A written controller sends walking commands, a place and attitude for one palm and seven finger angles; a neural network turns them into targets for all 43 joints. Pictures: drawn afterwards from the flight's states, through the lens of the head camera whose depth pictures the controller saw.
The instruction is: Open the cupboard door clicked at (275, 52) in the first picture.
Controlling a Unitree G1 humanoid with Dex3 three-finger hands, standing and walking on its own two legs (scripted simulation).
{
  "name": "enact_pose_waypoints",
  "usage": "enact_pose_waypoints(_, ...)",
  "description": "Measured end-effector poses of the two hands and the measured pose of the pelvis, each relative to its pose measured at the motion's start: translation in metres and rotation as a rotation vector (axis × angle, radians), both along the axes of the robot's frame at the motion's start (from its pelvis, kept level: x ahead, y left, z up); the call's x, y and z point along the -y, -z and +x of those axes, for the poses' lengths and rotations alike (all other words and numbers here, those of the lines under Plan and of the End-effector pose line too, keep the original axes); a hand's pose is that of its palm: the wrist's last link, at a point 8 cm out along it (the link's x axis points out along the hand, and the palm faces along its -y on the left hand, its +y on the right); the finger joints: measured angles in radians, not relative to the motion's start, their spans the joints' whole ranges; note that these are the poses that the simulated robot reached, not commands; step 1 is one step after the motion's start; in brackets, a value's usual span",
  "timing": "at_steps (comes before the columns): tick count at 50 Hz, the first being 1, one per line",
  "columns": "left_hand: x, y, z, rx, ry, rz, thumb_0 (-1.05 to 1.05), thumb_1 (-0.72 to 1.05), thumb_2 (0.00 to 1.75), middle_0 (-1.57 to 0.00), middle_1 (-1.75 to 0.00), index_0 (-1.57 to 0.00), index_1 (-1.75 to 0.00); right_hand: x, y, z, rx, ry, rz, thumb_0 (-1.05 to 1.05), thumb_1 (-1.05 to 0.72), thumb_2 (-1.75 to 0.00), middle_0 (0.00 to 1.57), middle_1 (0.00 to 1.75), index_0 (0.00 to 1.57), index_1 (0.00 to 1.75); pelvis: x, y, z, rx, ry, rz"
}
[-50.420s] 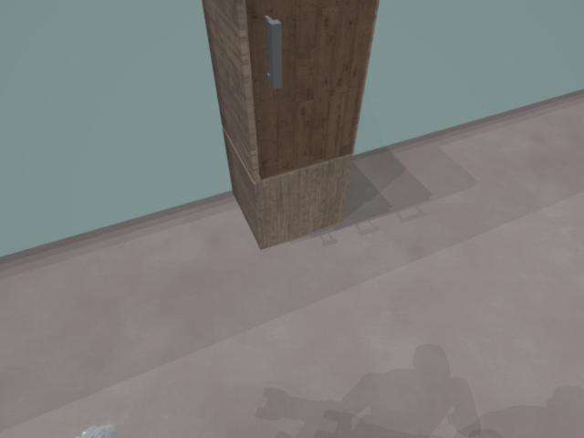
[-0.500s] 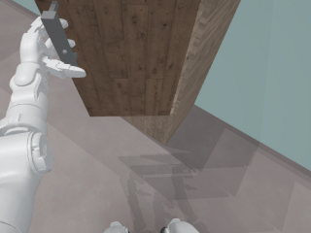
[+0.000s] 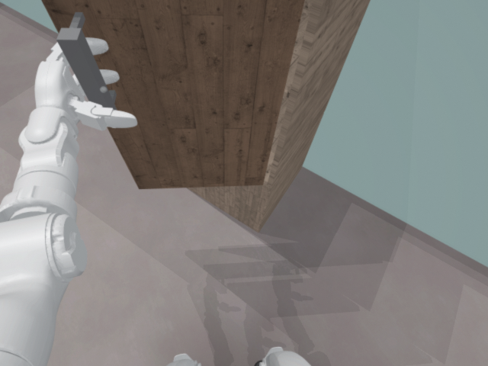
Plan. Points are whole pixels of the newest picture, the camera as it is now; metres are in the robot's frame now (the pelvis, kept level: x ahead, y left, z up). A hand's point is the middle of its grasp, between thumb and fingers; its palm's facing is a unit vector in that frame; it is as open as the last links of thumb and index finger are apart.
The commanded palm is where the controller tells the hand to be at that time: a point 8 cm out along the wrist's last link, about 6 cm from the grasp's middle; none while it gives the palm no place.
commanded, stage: close the thumb around the handle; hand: left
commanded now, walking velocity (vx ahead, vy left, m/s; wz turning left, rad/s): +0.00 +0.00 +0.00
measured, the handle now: (95, 72) +0.57 +0.18 +0.12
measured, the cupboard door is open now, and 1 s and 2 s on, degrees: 37 40 83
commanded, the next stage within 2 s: pull the door open along its arc in 0.60 s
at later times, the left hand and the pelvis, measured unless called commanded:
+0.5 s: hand (102, 91) +0.52 +0.16 +0.13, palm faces -0.04 -1.00 +0.00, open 6.1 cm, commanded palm +0.50 +0.22 +0.12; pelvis +0.00 +0.00 +0.00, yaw +0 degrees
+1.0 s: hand (104, 100) +0.50 +0.16 +0.13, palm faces -0.02 -1.00 +0.00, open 6.0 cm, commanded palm +0.44 +0.21 +0.12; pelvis +0.00 +0.00 +0.00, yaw -1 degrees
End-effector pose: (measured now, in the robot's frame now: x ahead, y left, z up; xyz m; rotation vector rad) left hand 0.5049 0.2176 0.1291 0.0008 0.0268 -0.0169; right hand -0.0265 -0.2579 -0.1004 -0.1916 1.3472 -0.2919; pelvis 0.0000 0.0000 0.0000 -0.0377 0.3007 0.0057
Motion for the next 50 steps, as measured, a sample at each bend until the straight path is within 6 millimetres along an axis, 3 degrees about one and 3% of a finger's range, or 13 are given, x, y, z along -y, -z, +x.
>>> enact_pose_waypoints(7, -0.005, -0.001, -0.001, 0.010, 0.001, 0.003, -0.01, -0.25, 0.41, -0.32, -1.23, -0.32, -1.23, 0.002, -0.002, -0.002, -0.010, 0.003, -0.010, 0.00, -0.90, -0.90, 0.20, 0.30, 0.21, 0.30, 0.000, 0.000, 0.001, -0.002, 0.000, 0.000)
enact_pose_waypoints(22, -0.006, 0.000, -0.002, 0.007, 0.003, -0.005, 0.00, 0.53, 0.75, -0.37, -1.31, -0.38, -1.31, 0.001, -0.003, -0.003, -0.009, 0.006, -0.017, 0.00, -0.90, -0.90, 0.20, 0.30, 0.21, 0.30, -0.003, -0.001, 0.001, 0.001, 0.002, -0.002)
enact_pose_waypoints(26, 0.000, 0.000, -0.003, 0.011, 0.032, 0.000, 0.01, 0.67, 0.81, -0.38, -1.33, -0.39, -1.33, -0.001, -0.002, -0.002, -0.006, 0.005, -0.013, 0.00, -0.90, -0.90, 0.20, 0.30, 0.21, 0.30, -0.004, -0.001, 0.001, 0.004, 0.001, -0.003)
enact_pose_waypoints(42, 0.002, 0.000, -0.006, 0.010, -0.002, -0.002, 0.01, 0.69, 0.84, -0.34, -1.35, -0.35, -1.35, -0.004, 0.000, -0.010, -0.004, 0.007, -0.001, 0.00, -0.90, -0.90, 0.20, 0.30, 0.21, 0.30, -0.005, 0.001, -0.004, 0.001, 0.006, -0.001)
enact_pose_waypoints(50, 0.004, 0.001, -0.022, 0.030, 0.000, 0.001, 0.00, 0.69, 0.78, -0.34, -1.35, -0.34, -1.35, -0.004, 0.000, 0.001, 0.027, 0.028, 0.018, 0.00, -0.90, -0.90, 0.20, 0.30, 0.21, 0.30, -0.004, -0.004, 0.004, 0.027, 0.027, 0.007)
